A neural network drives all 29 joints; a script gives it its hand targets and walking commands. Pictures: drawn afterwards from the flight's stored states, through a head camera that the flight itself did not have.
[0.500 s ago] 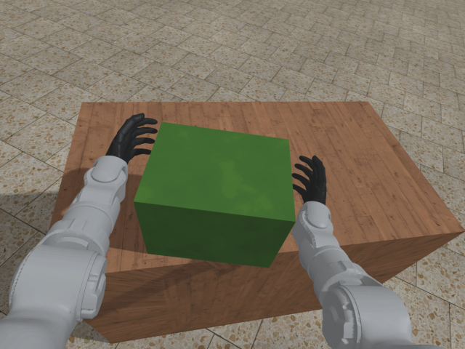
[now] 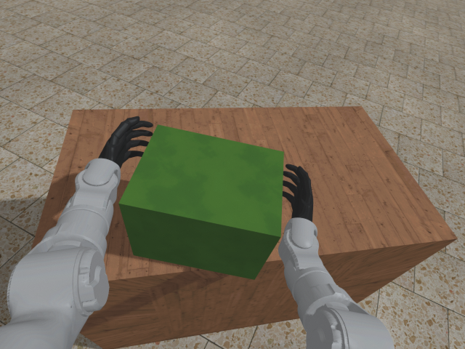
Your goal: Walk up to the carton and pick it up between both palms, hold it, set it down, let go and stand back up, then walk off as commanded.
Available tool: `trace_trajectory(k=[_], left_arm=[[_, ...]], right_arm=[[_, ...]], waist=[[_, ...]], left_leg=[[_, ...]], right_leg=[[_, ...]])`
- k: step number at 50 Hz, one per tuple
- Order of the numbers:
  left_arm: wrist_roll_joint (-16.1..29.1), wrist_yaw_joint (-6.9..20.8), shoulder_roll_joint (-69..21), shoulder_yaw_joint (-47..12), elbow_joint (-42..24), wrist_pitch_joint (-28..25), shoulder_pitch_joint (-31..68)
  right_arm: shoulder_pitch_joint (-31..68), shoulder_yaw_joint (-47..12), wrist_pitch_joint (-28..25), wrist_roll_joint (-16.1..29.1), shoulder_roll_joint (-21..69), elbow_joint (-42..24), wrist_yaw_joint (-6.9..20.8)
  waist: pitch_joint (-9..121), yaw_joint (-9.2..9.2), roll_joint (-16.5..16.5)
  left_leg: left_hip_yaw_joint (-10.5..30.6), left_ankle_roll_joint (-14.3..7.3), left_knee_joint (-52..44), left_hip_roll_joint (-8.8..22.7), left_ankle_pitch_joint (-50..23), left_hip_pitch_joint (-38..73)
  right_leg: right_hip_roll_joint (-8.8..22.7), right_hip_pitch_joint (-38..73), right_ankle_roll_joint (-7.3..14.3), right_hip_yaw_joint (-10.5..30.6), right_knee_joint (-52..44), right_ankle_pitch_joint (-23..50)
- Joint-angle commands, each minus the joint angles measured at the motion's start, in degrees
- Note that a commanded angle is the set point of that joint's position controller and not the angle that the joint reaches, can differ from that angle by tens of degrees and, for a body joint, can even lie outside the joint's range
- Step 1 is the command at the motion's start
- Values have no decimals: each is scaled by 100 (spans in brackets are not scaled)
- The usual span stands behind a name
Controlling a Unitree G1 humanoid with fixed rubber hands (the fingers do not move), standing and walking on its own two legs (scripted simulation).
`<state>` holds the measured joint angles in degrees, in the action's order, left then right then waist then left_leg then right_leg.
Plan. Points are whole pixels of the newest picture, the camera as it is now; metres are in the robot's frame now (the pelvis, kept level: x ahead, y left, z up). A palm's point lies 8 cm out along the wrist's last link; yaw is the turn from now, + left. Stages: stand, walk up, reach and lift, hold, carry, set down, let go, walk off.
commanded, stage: reach and lift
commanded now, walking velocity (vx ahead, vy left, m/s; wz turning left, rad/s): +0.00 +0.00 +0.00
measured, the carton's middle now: (207, 204) +0.40 +0.01 +0.00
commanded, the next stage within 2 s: none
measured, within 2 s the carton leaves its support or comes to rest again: leaves its support in 0.96 s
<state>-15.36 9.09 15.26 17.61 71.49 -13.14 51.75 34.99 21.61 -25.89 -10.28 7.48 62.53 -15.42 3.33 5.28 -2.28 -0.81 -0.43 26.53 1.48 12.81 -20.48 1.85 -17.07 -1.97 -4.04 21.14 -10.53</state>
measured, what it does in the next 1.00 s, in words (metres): stands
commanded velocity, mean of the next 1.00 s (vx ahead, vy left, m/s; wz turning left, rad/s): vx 0.00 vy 0.00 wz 0.00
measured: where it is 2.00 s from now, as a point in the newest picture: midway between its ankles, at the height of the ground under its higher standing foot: outside the picture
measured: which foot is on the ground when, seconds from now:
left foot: down 0.00-1.00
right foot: down 0.00-1.00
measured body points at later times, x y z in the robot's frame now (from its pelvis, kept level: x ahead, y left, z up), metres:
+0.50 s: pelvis +0.00 +0.00 +0.00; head +0.04 +0.03 +0.45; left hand +0.45 +0.17 +0.08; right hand +0.36 -0.16 +0.04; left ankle +0.00 +0.11 -0.74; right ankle -0.01 -0.14 -0.74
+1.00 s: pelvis -0.02 -0.01 +0.00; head +0.00 +0.01 +0.45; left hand +0.42 +0.16 +0.09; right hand +0.33 -0.18 +0.05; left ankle +0.00 +0.11 -0.74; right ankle -0.01 -0.14 -0.74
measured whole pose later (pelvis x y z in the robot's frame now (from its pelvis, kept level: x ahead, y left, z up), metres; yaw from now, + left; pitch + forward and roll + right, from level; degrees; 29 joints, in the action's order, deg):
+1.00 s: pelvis -0.02 -0.01 +0.00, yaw +0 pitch +4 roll +0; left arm -15.7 8.0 13.9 18.3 69.9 -10.8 48.2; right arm 30.9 17.7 -23.0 -10.3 7.3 57.8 -15.5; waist 2.8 5.3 -2.3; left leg -0.8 0.4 21.2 1.4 8.7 -16.3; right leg 1.8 -14.7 -1.2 -4.0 19.5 -8.6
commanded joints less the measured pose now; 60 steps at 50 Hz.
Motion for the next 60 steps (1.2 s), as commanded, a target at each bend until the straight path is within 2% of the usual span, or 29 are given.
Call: trace_trajectory(k=[1, 2, 3, 5, 6, 7, 8, 9, 10, 13, 15, 17, 20, 25, 29, 31, 34, 35, 36, 39, 41, 42, 44, 47, 52, 55, 57, 59, 60], left_arm=[[-806, 872, -3307, -189, 18, 214, 1145], [-784, 869, -3341, -136, 53, 193, 1160], [-766, 871, -3295, -242, -5, 203, 1248], [-801, 887, -3398, -204, -54, 229, 1245], [-781, 853, -3417, -230, -93, 201, 1213], [-746, 824, -3610, -446, -195, 214, 1208], [-850, 878, -3411, -227, 112, 246, 1136], [-781, 849, -3436, -249, -21, 239, 1208], [-753, 858, -3453, -310, -95, 200, 1229], [-800, 805, -3570, -402, -48, 125, 1238], [-758, 825, -3439, -279, 65, 139, 1092], [-620, 807, -3592, -561, -139, 95, 1255], [-816, 762, -3449, -318, 97, 83, 1226], [-523, 550, -3680, -873, -687, -23, 1472], [-429, 522, -3636, -970, -575, -100, 1407], [-471, 500, -3603, -870, -423, -3, 1262], [-194, 380, -3745, -1209, -930, -97, 1841], [-227, 380, -3653, -1078, -817, -94, 1632], [-138, 374, -3610, -1149, -618, -42, 1512], [-24, 325, -3834, -1304, -1058, -105, 1962], [3, 289, -3711, -1211, -748, -106, 1934], [90, 251, -3832, -1364, -974, -109, 1691], [144, 270, -3773, -1373, -920, -53, 1952], [279, 203, -3891, -1507, -1152, -63, 2155], [398, 196, -4090, -1639, -1227, 59, 2181], [315, 216, -4106, -1484, -1220, 226, 2321], [303, 239, -3994, -1487, -1393, 329, 2375], [476, 206, -4261, -1713, -1825, 392, 2575], [473, 205, -4304, -1715, -1740, 507, 2468]], right_arm=[[1458, -1497, -113, -730, 2900, 37, 589], [1638, -1598, -126, -728, 2965, -131, 625], [1454, -1494, -93, -688, 2860, 54, 585], [1676, -1652, -132, -619, 2936, -178, 599], [1507, -1662, -169, -613, 2914, -115, 601], [1496, -1563, -234, -631, 2915, -11, 595], [1602, -1696, -226, -652, 2944, -114, 605], [1528, -1501, -173, -661, 2841, 106, 612], [1609, -1678, -249, -647, 2950, -56, 593], [1549, -1610, -284, -611, 2964, 86, 601], [1512, -1662, -302, -627, 2898, 50, 579], [1673, -1653, -390, -553, 2909, 50, 583], [1623, -1678, -347, -592, 2916, 164, 591], [1686, -1912, -474, -507, 2896, 60, 569], [1744, -2080, -559, -465, 2927, -123, 530], [1730, -2066, -433, -512, 2853, -58, 573], [2052, -2000, -444, -471, 2697, -229, 631], [2051, -2091, -407, -450, 2721, -305, 655], [2153, -2111, -372, -449, 2584, -522, 694], [2216, -2043, -341, -403, 2703, -363, 723], [2522, -2182, -243, -339, 2677, -753, 781], [2399, -2397, -203, -259, 2781, -903, 818], [2471, -2369, -81, -263, 2792, -820, 849], [2825, -2498, 20, -120, 2892, -1125, 940], [2783, -2693, 308, 17, 3007, -1225, 991], [3149, -2807, 527, 70, 2989, -1420, 1055], [3198, -2815, 606, 102, 2988, -1578, 1047], [3215, -2925, 691, 247, 3002, -1711, 1083], [3340, -3028, 738, 299, 2987, -1911, 1099]], waist=[[952, -165, 519], [1013, -345, 349], [956, -132, 554], [1114, -337, 483], [1267, -294, 607], [1298, -89, 601], [1068, -365, 443], [997, -203, 542], [1271, -301, 470], [1331, -223, 699], [1175, -300, 528], [1373, -222, 692], [1151, -377, 608], [1899, -292, 846], [2054, -355, 799], [1801, -412, 739], [2025, -281, 898], [2003, -447, 826], [2021, -357, 757], [2044, -316, 864], [2026, -504, 737], [2261, -571, 640], [2043, -530, 622], [2337, -659, 646], [2336, -505, 615], [2160, -680, 363], [2272, -642, 316], [2395, -579, 516], [2440, -635, 386]], left_leg=[[-469, 337, -255, -230, -1777, 1539], [-487, 322, -223, -215, -1728, 1399], [-470, 360, -217, -227, -1853, 1614], [-483, 318, -214, -211, -1811, 1517], [-482, 350, -160, -207, -2059, 1666], [-399, 433, -147, -155, -2376, 1847], [-454, 362, -100, -150, -2227, 1605], [-436, 368, -150, -149, -2220, 1684], [-452, 349, -98, -152, -2268, 1689], [-436, 411, -62, -157, -2332, 1648], [-452, 370, -99, -174, -2266, 1574], [-437, 438, -46, -95, -2553, 1654], [-456, 370, -94, -133, -2303, 1511], [-410, 499, -25, -50, -3316, 2192], [-461, 459, -36, -99, -3206, 2060], [-456, 427, -99, -86, -3049, 2153], [-391, 530, -95, -15, -3291, 2454], [-406, 485, -115, -55, -3118, 2335], [-359, 470, -158, -33, -3029, 2300], [-381, 506, -214, -38, -3046, 2470], [-399, 378, -307, -84, -2479, 2331], [-376, 369, -288, -69, -2739, 2432], [-360, 291, -447, -123, -2287, 2326], [-409, 262, -555, -132, -2094, 2298], [-380, 236, -655, -207, -2023, 2317], [-454, 116, -810, -255, -1402, 2154], [-423, 63, -811, -277, -1364, 2107], [-423, 151, -791, -275, -1701, 2173], [-368, 137, -794, -243, -1717, 2266]], right_leg=[[-282, 1331, 27, -13, -493, 2152], [-299, 1281, 17, -16, -427, 2078], [-276, 1215, 4, -64, -489, 2080], [-295, 1192, 35, -34, -474, 2046], [-324, 1236, 58, -63, -497, 2129], [-380, 1096, 58, -157, -478, 2240], [-339, 1157, 45, -68, -474, 2218], [-332, 1115, 53, -86, -521, 2051], [-350, 1157, 55, -93, -475, 2137], [-340, 1067, 105, -78, -447, 2134], [-349, 1166, 86, -82, -505, 2080], [-379, 1102, 103, -125, -430, 2150], [-334, 1103, 135, -65, -470, 1986], [-462, 973, 193, -207, -539, 2133], [-404, 1310, 165, -150, -548, 2423], [-427, 1136, 222, -161, -634, 2044], [-479, 868, 268, -279, -662, 1714], [-461, 1037, 236, -205, -682, 1682], [-484, 1023, 265, -217, -693, 1708], [-479, 899, 281, -252, -758, 1521], [-414, 1004, 258, -158, -801, 1275], [-425, 1151, 219, -135, -762, 1570], [-375, 1129, 213, -93, -802, 1381], [-374, 1199, 222, -73, -803, 1169], [-342, 1353, 132, -73, -837, 1378], [-291, 1418, 104, -13, -918, 901], [-260, 1461, 97, 39, -908, 1036], [-289, 1434, 105, -23, -846, 1187], [-317, 1373, 101, -11, -892, 1124]])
